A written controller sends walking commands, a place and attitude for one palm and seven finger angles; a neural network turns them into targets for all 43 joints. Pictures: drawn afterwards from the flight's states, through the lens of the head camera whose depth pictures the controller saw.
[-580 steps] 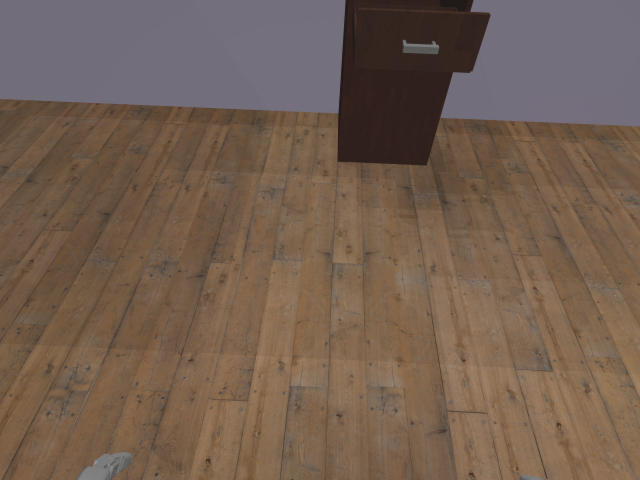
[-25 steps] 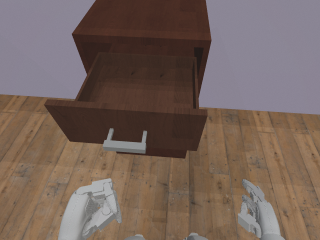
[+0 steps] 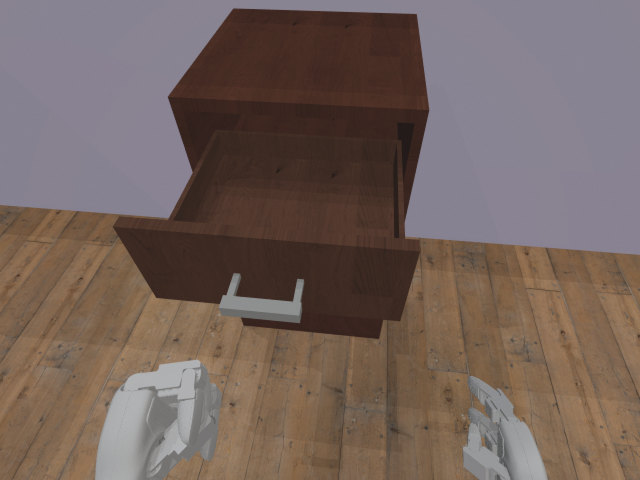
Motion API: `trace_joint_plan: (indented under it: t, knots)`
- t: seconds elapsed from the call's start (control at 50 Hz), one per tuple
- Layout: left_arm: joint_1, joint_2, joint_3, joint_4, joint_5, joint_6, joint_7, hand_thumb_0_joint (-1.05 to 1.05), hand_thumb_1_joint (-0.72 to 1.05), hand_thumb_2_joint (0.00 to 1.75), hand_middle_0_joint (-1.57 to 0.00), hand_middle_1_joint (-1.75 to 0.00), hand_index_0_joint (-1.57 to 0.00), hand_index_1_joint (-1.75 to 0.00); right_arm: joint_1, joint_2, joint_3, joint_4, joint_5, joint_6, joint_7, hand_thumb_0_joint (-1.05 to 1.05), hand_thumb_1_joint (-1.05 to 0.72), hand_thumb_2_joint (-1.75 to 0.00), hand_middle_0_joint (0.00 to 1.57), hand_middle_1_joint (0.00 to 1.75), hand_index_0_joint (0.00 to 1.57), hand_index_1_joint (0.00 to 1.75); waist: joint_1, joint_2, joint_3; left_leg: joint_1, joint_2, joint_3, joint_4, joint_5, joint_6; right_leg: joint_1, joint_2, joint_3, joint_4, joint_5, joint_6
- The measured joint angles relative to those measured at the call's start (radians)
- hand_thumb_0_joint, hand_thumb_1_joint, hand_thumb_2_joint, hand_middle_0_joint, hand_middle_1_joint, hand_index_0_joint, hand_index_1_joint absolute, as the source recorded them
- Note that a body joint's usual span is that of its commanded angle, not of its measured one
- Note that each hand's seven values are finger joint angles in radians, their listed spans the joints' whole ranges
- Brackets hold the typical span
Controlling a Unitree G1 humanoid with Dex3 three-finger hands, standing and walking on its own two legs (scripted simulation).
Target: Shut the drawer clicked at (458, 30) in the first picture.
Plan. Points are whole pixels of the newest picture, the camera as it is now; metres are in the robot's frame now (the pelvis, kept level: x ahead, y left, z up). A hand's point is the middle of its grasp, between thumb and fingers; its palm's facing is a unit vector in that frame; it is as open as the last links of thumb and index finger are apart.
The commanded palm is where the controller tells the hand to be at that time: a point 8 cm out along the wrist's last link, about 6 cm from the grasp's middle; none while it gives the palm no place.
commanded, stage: raise the hand and make a fist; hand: left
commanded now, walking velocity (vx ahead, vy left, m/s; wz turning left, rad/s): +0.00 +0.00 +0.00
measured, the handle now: (264, 296) +0.37 +0.11 +0.00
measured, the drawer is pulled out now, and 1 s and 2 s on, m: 0.29 0.29 0.29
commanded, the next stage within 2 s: bring the fist close to the handle in 0.24 s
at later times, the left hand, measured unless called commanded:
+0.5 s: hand (250, 431) +0.17 +0.08 +0.08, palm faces -0.08 -1.00 -0.02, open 3.3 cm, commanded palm +0.14 +0.15 +0.08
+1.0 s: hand (243, 389) +0.22 +0.11 +0.04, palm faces +0.02 -1.00 -0.02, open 3.3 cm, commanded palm +0.20 +0.15 +0.03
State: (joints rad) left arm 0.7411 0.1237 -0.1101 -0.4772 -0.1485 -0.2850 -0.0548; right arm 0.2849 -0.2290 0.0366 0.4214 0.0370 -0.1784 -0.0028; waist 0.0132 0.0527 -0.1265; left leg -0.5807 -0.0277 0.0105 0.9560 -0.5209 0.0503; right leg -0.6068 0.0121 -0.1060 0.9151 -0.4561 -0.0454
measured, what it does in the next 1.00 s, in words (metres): stands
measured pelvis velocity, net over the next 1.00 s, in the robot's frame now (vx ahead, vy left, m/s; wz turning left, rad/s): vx -0.01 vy -0.02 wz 0.00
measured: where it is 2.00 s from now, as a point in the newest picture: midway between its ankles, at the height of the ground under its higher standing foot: outside the picture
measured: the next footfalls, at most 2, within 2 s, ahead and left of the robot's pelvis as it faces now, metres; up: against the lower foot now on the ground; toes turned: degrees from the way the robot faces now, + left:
none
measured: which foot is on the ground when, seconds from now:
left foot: down 0.00-1.00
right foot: down 0.00-1.00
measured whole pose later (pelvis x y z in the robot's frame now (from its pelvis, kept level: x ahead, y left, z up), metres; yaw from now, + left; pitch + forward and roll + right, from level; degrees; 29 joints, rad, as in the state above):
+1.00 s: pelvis -0.01 -0.02 -0.02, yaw +0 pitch +14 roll -1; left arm 0.45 0.13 -0.06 -0.15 -0.13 -0.41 -0.01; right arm 0.25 -0.24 0.02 0.47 0.01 -0.17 0.01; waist -0.02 0.04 -0.13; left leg -0.77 -0.02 0.01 1.07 -0.55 0.03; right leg -0.80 0.02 -0.11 1.04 -0.49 -0.07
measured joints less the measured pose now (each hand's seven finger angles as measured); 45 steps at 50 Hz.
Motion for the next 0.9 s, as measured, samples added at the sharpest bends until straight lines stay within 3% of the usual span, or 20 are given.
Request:
trace_joint_plan:
  t: [0.1,0.2,0.28,0.36,0.46,0.54,0.62,0.7,0.82,0.9]
  knots:
    - [-0.018,0.004,-0.049,0.025,0.04,0.021,-0.031,0.01,0.9,0.9,-1.4,-1.6,-1.4,-1.6,-0.006,-0.011,-0.007,0.003,0.0,0.009,-0.001,0.02,-0.9,-0.9,0.2,0.3,0.2,0.3,-0.012,-0.001,0.007,-0.002,0.0,0.005,0.002,0.002,-0.001,-0.007,0.0,0.005,0.008,0.0,-0.003]
    - [-0.012,0.04,-0.021,0.051,0.035,0.05,-0.003,0.02,0.9,0.9,-1.4,-1.6,-1.4,-1.6,-0.004,-0.003,-0.014,-0.006,0.002,0.021,-0.008,0.02,-0.9,-0.9,0.2,0.3,0.2,0.3,-0.014,-0.001,0.008,0.008,0.005,0.014,-0.009,0.006,-0.006,-0.005,0.005,0.013,0.006,0.003,-0.008]
    - [-0.009,0.024,0.009,0.036,0.007,0.015,0.027,0.02,0.9,0.9,-1.4,-1.6,-1.4,-1.6,0.001,-0.003,-0.011,0.001,0.0,0.002,-0.006,0.02,-0.9,-0.9,0.2,0.3,0.2,0.3,-0.01,0.005,0.003,0.009,0.007,0.008,-0.01,0.006,-0.01,-0.001,0.007,0.008,0.003,0.003,-0.011]
    - [-0.029,-0.007,-0.015,0.03,0.009,-0.015,0.01,0.02,0.9,0.9,-1.4,-1.6,-1.4,-1.6,-0.002,-0.008,-0.003,0.013,-0.002,-0.014,0.0,0.02,-0.9,-0.9,0.2,0.3,0.2,0.3,-0.009,0.006,0.002,0.002,0.006,0.0,-0.006,0.007,-0.013,-0.003,0.005,0.0,0.004,0.001,-0.013]
    - [-0.063,0.003,-0.043,0.097,0.047,0.016,-0.022,0.01,0.9,0.9,-1.4,-1.6,-1.4,-1.6,-0.019,-0.007,0.001,0.011,-0.004,0.004,-0.002,0.02,-0.9,-0.9,0.2,0.3,0.2,0.3,-0.013,-0.003,0.01,-0.005,0.006,0.003,-0.009,0.011,-0.016,-0.015,0.005,0.002,0.008,0.002,-0.017]
    - [-0.095,0.026,-0.015,0.163,0.041,0.025,-0.004,0.01,0.9,0.9,-1.4,-1.6,-1.4,-1.6,-0.025,-0.004,-0.001,0.005,-0.008,0.009,-0.005,0.02,-0.9,-0.9,0.2,0.3,0.2,0.3,-0.015,-0.012,0.018,-0.022,0.009,0.004,-0.003,0.011,-0.021,-0.034,0.008,0.003,0.017,0.002,-0.023]
    - [-0.122,0.02,0.021,0.178,0.012,-0.03,0.021,0.02,0.9,0.9,-1.4,-1.6,-1.4,-1.6,-0.022,-0.009,-0.006,0.015,-0.013,-0.01,-0.001,0.02,-0.9,-0.9,0.2,0.3,0.2,0.3,-0.017,-0.009,0.013,-0.048,0.011,-0.003,0.017,0.002,-0.024,-0.056,0.009,-0.005,0.031,-0.006,-0.026]
    - [-0.161,-0.012,0.006,0.187,0.013,-0.083,0.01,0.02,0.9,0.9,-1.4,-1.6,-1.4,-1.6,-0.022,-0.019,-0.01,0.03,-0.017,-0.021,0.009,0.02,-0.9,-0.9,0.2,0.3,0.2,0.3,-0.022,-0.002,0.001,-0.079,0.008,-0.008,0.042,-0.008,-0.023,-0.084,0.005,-0.01,0.054,-0.017,-0.025]
    - [-0.213,-0.011,-0.035,0.282,0.063,-0.034,-0.015,0.01,0.9,0.9,-1.4,-1.6,-1.4,-1.6,-0.027,-0.014,-0.01,0.024,-0.018,0.02,0.008,0.02,-0.9,-0.9,0.2,0.3,0.2,0.3,-0.029,-0.017,0.002,-0.112,0.006,0.009,0.058,-0.013,-0.021,-0.129,0.002,0.005,0.085,-0.025,-0.023]
    - [-0.236,0.015,0.005,0.321,0.049,-0.037,0.023,0.02,0.89,0.9,-1.4,-1.6,-1.4,-1.6,-0.027,-0.007,-0.013,0.023,-0.022,0.027,0.004,0.02,-0.9,-0.9,0.2,0.3,0.2,0.3,-0.032,-0.024,0.006,-0.135,0.01,0.011,0.074,-0.019,-0.023,-0.153,0.006,0.007,0.099,-0.027,-0.027]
